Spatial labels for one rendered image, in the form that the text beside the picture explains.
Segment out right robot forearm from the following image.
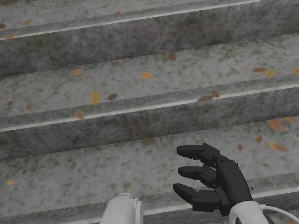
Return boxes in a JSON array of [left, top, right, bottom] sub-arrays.
[[229, 201, 275, 224]]

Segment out robot right hand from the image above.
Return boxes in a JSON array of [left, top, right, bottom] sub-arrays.
[[173, 143, 253, 217]]

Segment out robot left shin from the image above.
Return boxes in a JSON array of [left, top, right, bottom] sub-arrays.
[[107, 193, 133, 204]]

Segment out robot left thigh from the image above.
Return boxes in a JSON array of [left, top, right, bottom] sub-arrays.
[[99, 196, 143, 224]]

